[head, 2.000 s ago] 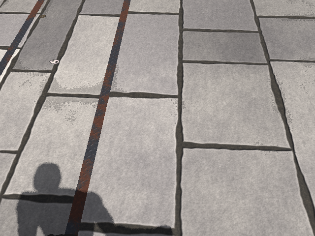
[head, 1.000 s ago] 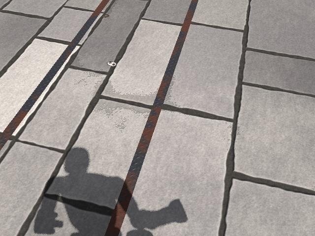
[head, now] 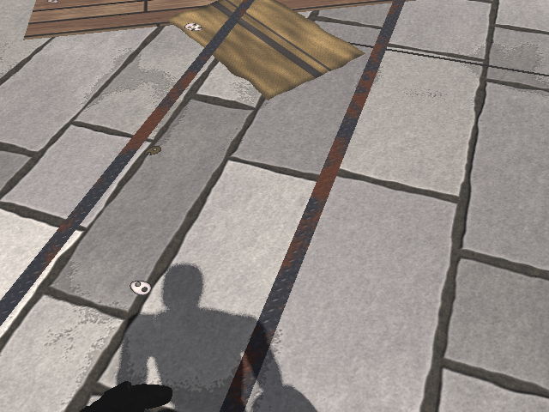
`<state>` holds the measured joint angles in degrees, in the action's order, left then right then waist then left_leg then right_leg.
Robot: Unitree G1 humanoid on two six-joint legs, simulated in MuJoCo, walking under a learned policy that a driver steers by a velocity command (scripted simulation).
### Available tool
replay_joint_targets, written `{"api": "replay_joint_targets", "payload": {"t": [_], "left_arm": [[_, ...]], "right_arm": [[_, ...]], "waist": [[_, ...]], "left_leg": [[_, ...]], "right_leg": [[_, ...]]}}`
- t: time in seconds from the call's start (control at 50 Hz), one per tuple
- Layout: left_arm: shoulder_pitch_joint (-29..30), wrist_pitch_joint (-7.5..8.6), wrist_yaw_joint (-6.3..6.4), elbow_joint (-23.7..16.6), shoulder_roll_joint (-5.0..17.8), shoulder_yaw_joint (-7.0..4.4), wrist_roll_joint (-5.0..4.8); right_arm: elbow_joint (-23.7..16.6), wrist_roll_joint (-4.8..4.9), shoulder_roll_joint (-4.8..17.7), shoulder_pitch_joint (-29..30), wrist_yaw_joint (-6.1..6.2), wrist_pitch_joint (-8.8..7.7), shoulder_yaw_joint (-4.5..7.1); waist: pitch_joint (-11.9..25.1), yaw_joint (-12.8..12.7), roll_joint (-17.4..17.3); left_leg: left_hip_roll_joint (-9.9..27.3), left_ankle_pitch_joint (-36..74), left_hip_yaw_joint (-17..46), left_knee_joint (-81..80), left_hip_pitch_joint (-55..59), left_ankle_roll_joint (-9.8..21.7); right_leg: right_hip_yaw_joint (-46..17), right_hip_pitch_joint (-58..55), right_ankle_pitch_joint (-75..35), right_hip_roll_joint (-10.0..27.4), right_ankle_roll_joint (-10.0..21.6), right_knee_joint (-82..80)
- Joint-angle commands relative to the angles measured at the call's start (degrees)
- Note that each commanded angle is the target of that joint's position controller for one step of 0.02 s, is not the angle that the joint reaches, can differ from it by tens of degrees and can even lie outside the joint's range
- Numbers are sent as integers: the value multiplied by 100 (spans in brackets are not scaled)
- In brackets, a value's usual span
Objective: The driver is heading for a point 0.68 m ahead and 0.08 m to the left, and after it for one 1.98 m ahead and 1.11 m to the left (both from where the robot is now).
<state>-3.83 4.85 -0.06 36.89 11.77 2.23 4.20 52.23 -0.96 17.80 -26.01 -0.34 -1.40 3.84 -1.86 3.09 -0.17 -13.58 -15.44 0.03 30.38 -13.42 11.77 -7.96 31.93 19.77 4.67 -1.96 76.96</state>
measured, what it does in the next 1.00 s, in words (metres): walks ahead, turning left: right foot, then left foot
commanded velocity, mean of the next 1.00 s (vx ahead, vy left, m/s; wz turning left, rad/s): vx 0.74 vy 0.00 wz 0.84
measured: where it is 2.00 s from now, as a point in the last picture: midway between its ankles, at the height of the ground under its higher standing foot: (209, 293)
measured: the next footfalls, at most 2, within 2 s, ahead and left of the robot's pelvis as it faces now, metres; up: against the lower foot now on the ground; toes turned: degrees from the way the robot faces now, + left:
right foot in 0.24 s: +0.44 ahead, -0.19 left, +0.00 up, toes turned +17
left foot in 0.68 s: +0.73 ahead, +0.16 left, +0.00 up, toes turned +41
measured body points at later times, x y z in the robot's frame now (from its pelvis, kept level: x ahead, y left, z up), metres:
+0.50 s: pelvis +0.44 -0.05 +0.01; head +0.46 -0.04 +0.46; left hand +0.27 +0.20 -0.10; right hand +0.77 -0.18 -0.05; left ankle +0.47 +0.07 -0.63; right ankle +0.41 -0.21 -0.72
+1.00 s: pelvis +0.74 +0.11 +0.02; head +0.76 +0.16 +0.46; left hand +0.67 +0.43 -0.07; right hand +1.03 +0.02 -0.08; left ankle +0.71 +0.13 -0.72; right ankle +0.98 +0.10 -0.66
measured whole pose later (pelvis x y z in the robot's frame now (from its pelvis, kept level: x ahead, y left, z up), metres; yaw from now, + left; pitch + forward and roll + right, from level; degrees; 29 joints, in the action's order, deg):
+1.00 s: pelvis +0.74 +0.11 +0.02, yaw +51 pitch +3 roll +0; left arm -5.1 4.0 2.5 35.6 17.4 -2.5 0.8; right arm 40.6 0.9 16.0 -11.3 1.4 -0.3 2.9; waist -3.8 2.2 2.4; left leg -10.4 -11.9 6.4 25.9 -15.2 7.6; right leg -5.6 41.7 5.5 5.0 -5.4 49.4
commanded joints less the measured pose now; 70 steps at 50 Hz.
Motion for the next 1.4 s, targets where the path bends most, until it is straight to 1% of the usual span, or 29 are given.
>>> {"api": "replay_joint_targets", "payload": {"t": [0.02, 0.16, 0.2, 0.22, 0.24, 0.26, 0.28, 0.32, 0.4, 0.54, 0.58, 0.62, 0.66, 0.68, 0.7, 0.72, 0.74, 0.78, 0.84, 0.92, 1.04, 1.12, 1.14, 1.16, 1.18, 1.2, 1.24, 1.28, 1.4], "left_arm": [[-11, -151, -54, -441, 871, -147, 18], [851, -62, -57, -835, 862, -130, -294], [-101, -8, 43, -561, 1311, -334, -302], [-1219, 25, 117, -304, 1547, -464, -298], [-2577, 55, 236, -54, 1940, -646, -176], [-2894, 43, 277, 36, 2345, -730, 61], [-2002, -8, 212, -62, 2333, -798, -6], [-1188, -78, 144, -154, 1241, -607, -108], [-1913, 74, 47, 638, 724, -473, -238], [-2031, 274, 13, 989, 997, -517, -240], [-2131, 249, 77, 1034, 1207, -548, -252], [-2218, 156, 202, 1006, 1582, -637, -321], [-1896, 23, 219, 851, 1746, -687, -386], [-1650, 83, 270, 568, 1943, -812, -559], [-1658, 233, 257, 195, 1015, -545, -120], [-2116, 350, 199, -146, 1244, -505, -435], [-1657, 372, 213, -155, 1590, -560, -552], [-1623, 200, 303, 24, 1509, -632, -513], [-1677, -53, 341, 8, 1335, -682, -408], [-1112, -66, 325, -199, 794, -543, -304], [-96, -39, 123, -441, 843, -523, -377], [-424, 78, 29, -361, 978, -616, -287], [-579, 125, 63, -381, 1225, -652, -191], [-733, 79, 88, -342, 1271, -639, -63], [-1115, -13, 109, -188, 821, -578, -148], [-1088, -81, 92, -170, 661, -511, -284], [-648, -242, 99, -172, 885, -571, -360], [-58, -357, 105, -245, 910, -585, -315], [-403, -435, 111, 44, 622, -530, -388]], "right_arm": [[-644, 30, 897, 515, 36, -363, 187], [-647, 94, 1045, 150, -63, -340, 362], [-715, 31, 1274, 344, -45, -342, 415], [-775, 19, 1424, 672, -70, -364, 439], [-943, 20, 988, 942, -69, -441, 317], [-1264, 144, -20, 878, -45, -469, 50], [-1430, 226, 147, 378, -39, -407, -53], [-1260, -46, 635, 1104, -96, -214, 20], [-1646, -139, 135, 1823, -385, 48, -129], [-2261, -106, 190, 3123, -569, 115, -299], [-2273, -140, 63, 3292, -617, 62, -361], [-1979, -189, 173, 2517, -550, 15, -310], [-1298, -188, 599, 473, -369, -55, -55], [-1429, 518, 1274, 368, -228, -55, 322], [-1579, 340, 1930, 730, -95, -49, 339], [-1942, -105, 1849, 777, -71, -56, 377], [-2136, -92, 1494, 1162, -84, -54, 352], [-2166, 223, 846, 1929, -110, -180, 167], [-1934, 204, 639, 1992, -59, -231, 111], [-1590, 157, 570, 1654, 147, -68, 106], [-1341, 152, 361, 1362, 277, 159, 39], [-1281, 148, 204, 1469, 202, 116, -31], [-1334, 38, 96, 1284, 170, 35, -60], [-1126, 83, 78, 432, 168, -30, -58], [-1113, 99, 371, 579, 136, 6, -37], [-1162, 156, 619, 903, 120, 124, 48], [-1151, 157, 401, 1254, 188, 411, 57], [-1056, 149, 93, 1138, 232, 538, 1], [-778, 9, -64, 928, 179, 388, -19]], "waist": [[-613, -480, 562], [-8, 221, -308], [652, -271, -304], [1215, -998, -197], [1909, -1591, 186], [2156, -1306, 1758], [2235, -623, 2508], [818, -619, 600], [83, -478, 517], [-661, -356, 129], [-718, -329, 144], [-124, 66, 432], [899, 921, 491], [839, 903, 269], [1235, 219, -1363], [3225, 187, -892], [3022, 225, 339], [1312, -458, 1185], [508, -726, 617], [877, -503, -34], [845, -28, -505], [776, -397, -502], [1067, -339, -161], [1653, -64, 911], [2151, -396, 1468], [1917, -488, 947], [1069, -372, 402], [589, -128, 647], [777, -161, 812]], "left_leg": [[1470, 29, 2494, -2319, -1215, 889], [1359, 2374, 2309, -1460, 192, 104], [1351, 3714, 2340, -228, 603, -156], [1165, 3842, 2148, 1073, 268, -296], [904, 2728, 1808, 2898, -635, -366], [366, -1595, 1241, 4541, -2369, -444], [673, -1127, 930, 5224, -3210, -413], [1371, -95, 532, 4957, -3250, -500], [1872, 153, 450, 4664, -3349, -600], [1693, 1497, -534, 2540, -3051, -485], [1333, 1562, -1096, 1552, -2252, -341], [785, 1406, -1297, 1079, -1078, -268], [599, 1748, -662, 530, 1299, 81], [1293, 2676, 335, -179, 2591, 215], [2179, 6265, 1924, 631, 3651, 517], [3510, 5385, 4048, -124, 4796, 1810], [3292, 3993, 4060, -662, 4037, 1662], [2693, 3403, 3026, -1052, 1803, 1131], [2191, 4474, 1948, -1129, -339, 742], [1519, 5172, 1065, -768, -423, 276], [1742, 3696, 1436, -413, 181, -149], [1753, 3387, 1738, 436, 383, -314], [1371, 2508, 1531, 960, -57, -573], [881, 251, 1263, 2005, -998, -1106], [878, -2164, 1017, 2662, -1330, -1373], [1073, -2498, 999, 3086, -1491, -1492], [1250, -2072, 728, 3375, -1653, -1630], [1365, -1609, 454, 2334, -1016, -1634], [1306, 263, 83, -166, 449, -1243]], "right_leg": [[531, 143, -574, 259, -252, -1610], [692, -1003, -2357, -307, -58, -4617], [641, -2105, -1491, -590, 60, -4716], [680, -3305, -1107, -503, 130, -4673], [-134, -4718, 423, 384, 279, -4548], [-2610, -5679, 2508, 1909, 433, -5506], [-4801, -5328, 3330, 2307, 895, -6497], [-2545, -3797, 2271, 1668, 839, -6297], [-211, -2978, -519, 1064, 482, -6463], [2005, -2684, -3166, 649, 279, -7126], [2364, -2815, -5605, 612, 136, -6688], [2371, -3080, -7678, 705, 39, -5335], [2142, -2375, -7159, 964, 58, -2623], [1903, -1054, -2785, 48, -258, -1016], [1455, 595, 1704, -674, -347, 1210], [4, 1288, 1623, -692, -349, 2115], [-215, 1165, 1044, -445, -226, 1667], [17, 954, 612, 14, -277, 754], [276, 89, 286, 269, -402, -330], [647, -4, -936, -91, -403, -1844], [539, -246, -2027, -315, -215, -3740], [515, -1242, -2641, -311, 282, -5259], [-35, -2257, -5043, 272, 572, -5075], [-1074, -3554, -7055, 1350, 1704, -4586], [-1974, -3776, -6787, 1917, 2274, -4933], [-2081, -3506, -5347, 1826, 2154, -5112], [-1622, -2484, -2837, 1344, 1668, -5532], [-875, -1373, -1326, 735, 1233, -5932], [-298, -1074, 346, 307, 877, -5790]]}}
Keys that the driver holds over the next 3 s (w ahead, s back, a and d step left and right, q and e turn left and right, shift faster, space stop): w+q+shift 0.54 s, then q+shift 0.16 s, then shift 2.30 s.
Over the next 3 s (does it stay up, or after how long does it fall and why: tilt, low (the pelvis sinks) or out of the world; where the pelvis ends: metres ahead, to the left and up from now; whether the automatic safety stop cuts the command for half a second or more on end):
stays up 0.84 0.20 0.01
